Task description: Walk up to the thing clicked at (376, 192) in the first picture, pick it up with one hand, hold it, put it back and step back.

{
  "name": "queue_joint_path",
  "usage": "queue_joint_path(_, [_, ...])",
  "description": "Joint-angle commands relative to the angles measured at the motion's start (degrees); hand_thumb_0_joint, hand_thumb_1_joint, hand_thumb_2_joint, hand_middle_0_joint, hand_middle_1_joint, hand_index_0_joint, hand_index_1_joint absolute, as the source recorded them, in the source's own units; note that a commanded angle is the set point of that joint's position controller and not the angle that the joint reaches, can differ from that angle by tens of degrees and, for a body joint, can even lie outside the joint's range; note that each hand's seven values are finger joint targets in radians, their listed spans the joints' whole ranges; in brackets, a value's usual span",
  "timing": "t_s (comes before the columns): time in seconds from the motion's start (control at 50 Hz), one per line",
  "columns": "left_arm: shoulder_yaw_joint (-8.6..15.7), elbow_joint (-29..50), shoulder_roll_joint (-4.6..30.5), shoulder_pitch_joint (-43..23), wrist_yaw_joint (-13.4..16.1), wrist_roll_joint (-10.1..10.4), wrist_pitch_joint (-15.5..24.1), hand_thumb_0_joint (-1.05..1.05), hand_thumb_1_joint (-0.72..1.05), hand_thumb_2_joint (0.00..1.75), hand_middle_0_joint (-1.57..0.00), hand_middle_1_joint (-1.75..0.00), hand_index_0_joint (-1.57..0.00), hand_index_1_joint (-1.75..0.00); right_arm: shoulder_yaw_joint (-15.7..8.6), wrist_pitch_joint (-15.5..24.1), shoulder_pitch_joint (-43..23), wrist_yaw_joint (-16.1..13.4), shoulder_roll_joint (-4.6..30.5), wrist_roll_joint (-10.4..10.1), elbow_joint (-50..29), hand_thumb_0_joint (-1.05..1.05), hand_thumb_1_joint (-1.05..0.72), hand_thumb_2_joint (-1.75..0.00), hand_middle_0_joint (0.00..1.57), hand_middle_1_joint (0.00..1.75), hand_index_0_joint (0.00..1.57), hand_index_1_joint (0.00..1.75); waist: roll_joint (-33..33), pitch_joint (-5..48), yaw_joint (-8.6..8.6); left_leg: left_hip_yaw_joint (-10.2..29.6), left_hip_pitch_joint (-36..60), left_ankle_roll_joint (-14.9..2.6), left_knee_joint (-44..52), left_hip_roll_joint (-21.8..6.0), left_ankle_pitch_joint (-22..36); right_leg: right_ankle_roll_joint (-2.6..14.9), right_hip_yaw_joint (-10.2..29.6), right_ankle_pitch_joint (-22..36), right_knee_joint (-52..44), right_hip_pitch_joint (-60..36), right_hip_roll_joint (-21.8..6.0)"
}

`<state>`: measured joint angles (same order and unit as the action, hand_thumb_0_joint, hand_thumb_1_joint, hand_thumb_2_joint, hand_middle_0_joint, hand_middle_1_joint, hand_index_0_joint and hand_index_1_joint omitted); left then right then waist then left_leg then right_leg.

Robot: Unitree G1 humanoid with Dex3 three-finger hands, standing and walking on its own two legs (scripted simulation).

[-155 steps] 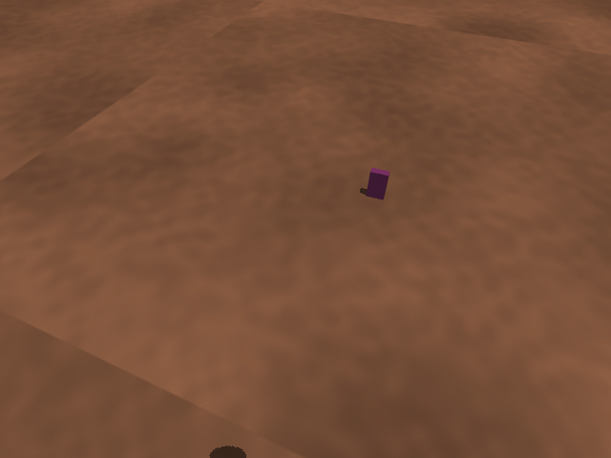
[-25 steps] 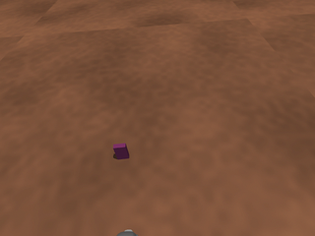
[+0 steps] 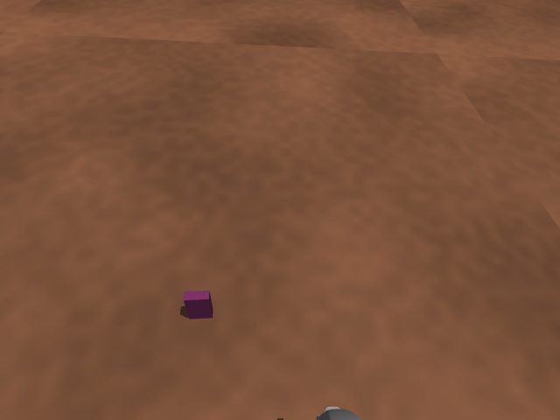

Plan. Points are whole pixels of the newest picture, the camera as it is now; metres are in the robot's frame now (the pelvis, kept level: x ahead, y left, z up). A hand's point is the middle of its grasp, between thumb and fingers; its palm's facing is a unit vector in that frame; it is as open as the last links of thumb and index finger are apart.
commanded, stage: walk up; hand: left
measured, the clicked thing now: (199, 305) +0.63 +0.23 -0.70
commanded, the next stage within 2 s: none
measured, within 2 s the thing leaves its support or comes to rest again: neither
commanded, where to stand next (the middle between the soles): +0.31 +0.01 m, yaw -1 degrees
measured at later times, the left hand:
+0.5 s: hand (107, 409) +0.19 +0.25 -0.11, palm faces +0.00 -0.90 -0.43, open 7.4 cm
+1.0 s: hand (111, 372) +0.25 +0.27 -0.16, palm faces -0.03 -0.91 -0.40, open 7.4 cm
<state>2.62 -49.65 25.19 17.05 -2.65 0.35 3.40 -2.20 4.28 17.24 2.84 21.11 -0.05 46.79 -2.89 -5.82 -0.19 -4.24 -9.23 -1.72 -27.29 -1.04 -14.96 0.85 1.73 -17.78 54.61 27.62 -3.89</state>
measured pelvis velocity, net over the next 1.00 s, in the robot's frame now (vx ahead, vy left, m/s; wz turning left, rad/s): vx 0.22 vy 0.00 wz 0.00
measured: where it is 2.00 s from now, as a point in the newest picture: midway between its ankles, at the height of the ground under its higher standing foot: outside the picture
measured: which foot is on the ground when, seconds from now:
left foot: down 0.00-0.20, up 0.22-0.62, down 0.64-1.00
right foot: up 0.00-0.16, down 0.18-0.68, up 0.70-0.96, down 0.98-1.00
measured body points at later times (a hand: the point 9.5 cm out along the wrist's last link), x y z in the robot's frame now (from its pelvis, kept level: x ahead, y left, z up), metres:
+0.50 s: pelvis +0.15 -0.03 +0.00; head +0.16 -0.07 +0.45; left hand +0.19 +0.29 -0.08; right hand +0.22 -0.35 -0.13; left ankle +0.23 +0.14 -0.69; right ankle +0.17 -0.13 -0.74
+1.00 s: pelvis +0.22 +0.00 -0.02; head +0.24 -0.01 +0.43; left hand +0.26 +0.32 -0.14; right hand +0.31 -0.32 -0.13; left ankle +0.26 +0.13 -0.74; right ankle +0.25 -0.13 -0.74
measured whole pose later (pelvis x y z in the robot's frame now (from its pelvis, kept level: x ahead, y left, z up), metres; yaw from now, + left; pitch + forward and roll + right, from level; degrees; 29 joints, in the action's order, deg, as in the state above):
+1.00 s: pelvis +0.22 +0.00 -0.02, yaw +0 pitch -3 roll -1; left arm 1.8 -55.9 22.3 15.5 0.1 -1.0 2.5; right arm -2.0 -0.2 10.9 1.2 23.1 0.3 51.1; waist 1.6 -5.8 0.0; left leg -2.3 -19.0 0.3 -38.8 -3.6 -16.6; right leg 0.3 -1.7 -16.4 36.5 16.3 -0.8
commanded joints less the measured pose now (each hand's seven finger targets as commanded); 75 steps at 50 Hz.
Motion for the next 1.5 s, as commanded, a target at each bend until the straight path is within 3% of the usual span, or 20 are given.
queue_joint_path(0.0, [2.93, 4.26, 8.29, -0.99, -0.02, -0.62, 0.77, 0.0, 0.9, 0.9, -0.2, -0.3, -0.2, -0.3, -5.26, 1.28, 2.98, -0.97, 16.91, 0.31, -3.92, 0.0, -0.9, -0.9, 0.2, 0.3, 0.2, 0.3, 12.51, -0.05, -2.11, 8.69, -0.67, -11.66, 11.41, -12.07, 14.93, -1.01, -3.18, 3.88, -9.99, 1.14, -1.51])
queue_joint_path(0.14, [4.47, 1.49, 9.08, 4.58, 0.79, -0.88, 2.42, 0.0, 0.9, 0.9, -0.2, -0.3, -0.2, -0.3, -4.29, -0.36, 0.9, -0.81, 14.45, -0.23, -5.96, 0.0, -0.9, -0.9, 0.2, 0.3, 0.2, 0.3, 4.63, 6.43, 2.85, 5.34, -6.07, -6.92, -7.19, -8.6, 16.93, 1.43, -6.0, 10.76, -27.07, -22.89, 3.52])
queue_joint_path(0.16, [5.4, 0.63, 11.45, 9.02, 1.39, -1.21, 2.85, 0.0, 0.9, 0.9, -0.2, -0.3, -0.2, -0.3, -3.22, -0.24, 2.33, -0.78, 11.71, -0.43, -6.23, 0.0, -0.9, -0.9, 0.2, 0.3, 0.2, 0.3, -2.41, 9.88, 5.28, 2.66, -9.93, -5.11, -18.53, -5.14, 12.42, 3.08, -1.47, 8.29, -29.68, -30.0, 0.41])
queue_joint_path(0.18, [6.89, 1.35, 16.68, 11.86, 2.01, -1.57, 3.27, 0.0, 0.9, 0.9, -0.2, -0.3, -0.2, -0.3, -2.02, -0.15, 5.22, -0.69, 8.48, -0.42, -7.25, 0.0, -0.9, -0.9, 0.2, 0.3, 0.2, 0.3, -14.04, 13.42, 5.59, 0.1, -21.0, -2.05, -32.5, 1.02, -6.73, 7.84, 21.64, 1.59, -33.88, -37.34, -14.8])
queue_joint_path(0.2, [6.5, 2.09, 17.85, 9.9, 2.0, -0.67, 3.1, 0.0, 0.9, 0.9, -0.2, -0.3, -0.2, -0.3, -3.1, -1.08, 5.54, -1.14, 12.85, -0.12, -5.39, 0.0, -0.9, -0.9, 0.2, 0.3, 0.2, 0.3, -8.67, 10.5, 5.29, 4.14, -25.86, -1.13, -37.49, 2.43, -15.91, 12.68, 34.39, -5.91, -38.99, -34.49, -21.64])
queue_joint_path(0.22, [6.35, 2.74, 17.95, 6.71, 2.05, -0.2, 2.74, 0.0, 0.9, 0.9, -0.2, -0.3, -0.2, -0.3, -3.99, -1.56, 4.3, -1.73, 16.0, 0.51, -4.21, 0.0, -0.9, -0.9, 0.2, 0.3, 0.2, 0.3, -7.39, 7.88, 4.5, 6.34, -26.62, -1.18, -39.84, -0.38, -17.37, 15.9, 37.24, -10.22, -39.5, -29.7, -23.21])
queue_joint_path(0.32, [4.36, 3.72, 12.16, 1.6, 2.33, -0.2, 3.23, 0.0, 0.9, 0.9, -0.2, -0.3, -0.2, -0.3, -3.76, -2.3, 5.82, -0.41, 13.24, -0.08, -0.55, 0.0, -0.9, -0.9, 0.2, 0.3, 0.2, 0.3, -5.53, 2.17, 0.7, 8.1, -20.69, -0.25, -33.49, -1.96, -4.02, 8.86, 10.19, 8.22, -39.48, -17.97, -9.94])
queue_joint_path(0.44, [4.56, 5.66, 12.52, 1.3, 1.96, -0.96, 3.04, 0.0, 0.9, 0.9, -0.2, -0.3, -0.2, -0.3, -4.28, -2.61, 1.47, 0.52, 12.43, 1.25, -0.86, 0.0, -0.9, -0.9, 0.2, 0.3, 0.2, 0.3, -6.25, 0.1, 1.35, 5.68, -19.99, 2.75, -20.44, -3.57, 0.68, 11.06, 4.52, 0.77, -41.72, -14.58, -9.72])
queue_joint_path(0.6, [2.4, 4.84, 10.79, -0.97, 2.87, -0.38, 0.68, 0.0, 0.9, 0.9, -0.2, -0.3, -0.2, -0.3, -3.51, -1.29, 0.63, -1.31, 10.53, 1.39, 2.12, 0.0, -0.9, -0.9, 0.2, 0.3, 0.2, 0.3, -1.16, 4.91, -0.57, 1.86, 0.0, 0.17, -2.5, -0.67, 8.73, 7.82, 0.22, 18.57, -23.43, -7.75, -8.25])
queue_joint_path(0.62, [1.65, 4.92, 8.83, -0.12, 2.95, -0.33, 0.33, 0.0, 0.9, 0.9, -0.2, -0.3, -0.2, -0.3, -3.86, -0.87, 3.16, -1.8, 12.51, 1.54, 2.89, 0.0, -0.9, -0.9, 0.2, 0.3, 0.2, 0.3, 3.81, 6.82, -1.78, 4.83, 3.28, -1.26, 1.76, -2.59, 8.46, 5.6, -1.11, 14.3, -17.15, -7.17, -5.89])
queue_joint_path(0.66, [0.51, 4.22, 5.83, 6.03, 3.0, 0.43, -0.35, 0.0, 0.9, 0.9, -0.2, -0.3, -0.2, -0.3, -4.96, -0.32, 2.86, -2.11, 19.39, 1.21, 1.12, 0.0, -0.9, -0.9, 0.2, 0.3, 0.2, 0.3, 16.02, 8.51, 0.52, 29.62, 6.75, -8.64, 8.47, -18.6, 6.94, 1.36, -3.8, -14.6, -2.29, 1.76, 5.37])
queue_joint_path(0.68, [1.71, 2.29, 9.44, 5.75, 3.68, -0.14, -0.83, 0.0, 0.9, 0.9, -0.2, -0.3, -0.2, -0.3, -5.96, -0.63, 2.16, -1.92, 21.51, 0.54, 1.61, 0.0, -0.9, -0.9, 0.2, 0.3, 0.2, 0.3, 16.91, 8.91, -0.9, 34.02, 7.74, -14.08, 9.05, -22.24, -0.37, 1.72, -2.29, -16.94, 2.92, 3.18, 2.45])
queue_joint_path(0.7, [1.9, 1.58, 11.14, 3.82, 3.72, -0.81, -0.95, 0.0, 0.9, 0.9, -0.2, -0.3, -0.2, -0.3, -5.96, -1.05, 1.53, -2.16, 19.89, 0.4, 1.58, 0.0, -0.9, -0.9, 0.2, 0.3, 0.2, 0.3, 13.63, 6.79, -1.18, 31.53, 3.71, -13.97, 9.7, -20.47, -2.8, 1.47, -0.42, -15.8, 4.74, 3.35, 1.24])
queue_joint_path(0.76, [2.08, 0.06, 10.31, 3.86, 2.89, -0.37, -1.11, 0.0, 0.9, 0.9, -0.2, -0.3, -0.2, -0.3, -4.31, -1.04, -3.12, -2.39, 16.83, 0.94, 0.08, 0.0, -0.9, -0.9, 0.2, 0.3, 0.2, 0.3, 14.99, 4.25, 0.37, 17.54, -3.05, -9.5, 9.2, -12.88, 0.12, 1.32, 0.19, -10.54, -0.3, -0.9, 0.33])
queue_joint_path(0.86, [1.69, -2.23, 7.87, 3.47, 3.08, -0.82, -0.61, 0.0, 0.9, 0.9, -0.2, -0.3, -0.2, -0.3, -3.81, -1.89, -5.63, -2.33, 15.91, 1.22, -0.59, 0.0, -0.9, -0.9, 0.2, 0.3, 0.2, 0.3, 15.2, 5.63, -0.05, 13.78, -6.29, -10.47, 6.04, -12.41, 3.73, -0.5, -3.46, -5.36, -12.16, -7.88, 1.34])
queue_joint_path(0.94, [2.01, -4.77, 7.25, 4.65, 4.04, -1.56, 0.35, 0.0, 0.9, 0.9, -0.2, -0.3, -0.2, -0.3, -2.02, -3.27, -9.48, -2.12, 12.46, -0.01, -0.77, 0.0, -0.9, -0.9, 0.2, 0.3, 0.2, 0.3, 9.08, 7.4, 2.83, 9.6, -12.36, -5.92, -3.57, -9.6, 4.86, 0.36, -4.03, 5.84, -27.04, -19.92, 3.2])
queue_joint_path(1.0, [2.73, -2.93, 15.06, -4.3, 4.18, -1.68, 1.09, 0.0, 0.9, 0.9, -0.2, -0.3, -0.2, -0.3, -1.26, -4.02, -8.45, -2.68, 9.82, -0.52, 1.21, 0.0, -0.9, -0.9, 0.2, 0.3, 0.2, 0.3, -5.99, 3.39, 0.49, 4.67, -12.54, 0.1, -16.28, -0.45, -14.42, 11.4, 22.27, 3.02, -37.62, -9.04, -16.44])
queue_joint_path(1.12, [0.65, -3.71, 9.09, -8.65, 3.46, -0.62, 0.66, 0.0, 0.9, 0.9, -0.2, -0.3, -0.2, -0.3, -1.57, -2.54, -7.49, -2.48, 12.47, -0.38, 6.75, 0.0, -0.9, -0.9, 0.2, 0.3, 0.2, 0.3, -3.7, 8.4, -0.69, 8.44, 1.24, -1.5, -1.87, -4.92, 12.25, 2.54, 4.88, 16.72, -27.5, -10.99, -4.38])
queue_joint_path(1.22, [0.57, -5.71, 9.33, -11.7, 3.38, -0.6, -0.05, 0.0, 0.9, 0.9, -0.2, -0.3, -0.2, -0.3, -0.63, -2.82, -10.22, -2.13, 12.07, -0.04, 9.49, 0.0, -0.9, -0.9, 0.2, 0.3, 0.2, 0.3, -1.81, 6.38, -0.25, 7.96, -1.96, -0.78, 2.1, -4.35, 3.57, 1.92, 5.36, 3.62, -32.33, -13.15, -4.49])
queue_joint_path(1.48, [-0.39, -10.75, 7.8, -14.77, 2.88, -0.36, -0.95, 0.0, 0.9, 0.9, -0.2, -0.3, -0.2, -0.3, 0.01, -2.03, -14.43, -2.6, 12.04, 0.34, 14.49, 0.0, -0.9, -0.9, 0.2, 0.3, 0.2, 0.3, 5.7, 7.36, 0.84, 8.91, -1.73, -0.45, 9.83, -6.68, 7.2, 0.77, 1.95, 11.37, -34.34, -21.09, -2.76])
